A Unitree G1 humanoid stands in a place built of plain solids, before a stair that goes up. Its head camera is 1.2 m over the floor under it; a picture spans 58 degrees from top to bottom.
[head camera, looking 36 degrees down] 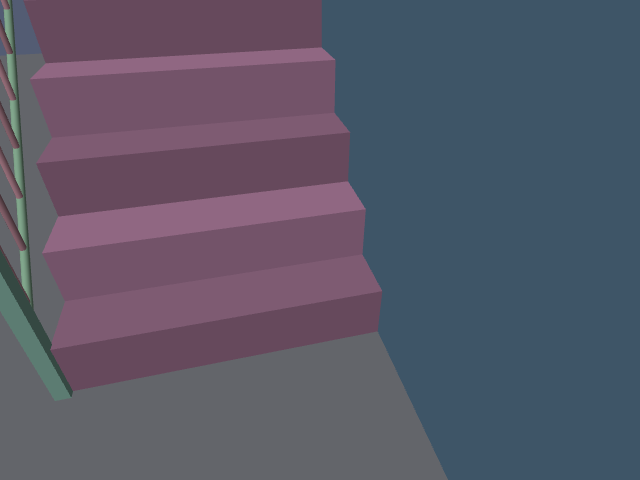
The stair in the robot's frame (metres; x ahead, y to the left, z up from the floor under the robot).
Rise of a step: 0.20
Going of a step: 0.21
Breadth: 1.03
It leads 14 degrees to the left of straight ahead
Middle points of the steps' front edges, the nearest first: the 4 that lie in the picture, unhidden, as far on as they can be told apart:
0.96 0.29 0.20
1.16 0.34 0.40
1.36 0.39 0.60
1.56 0.44 0.80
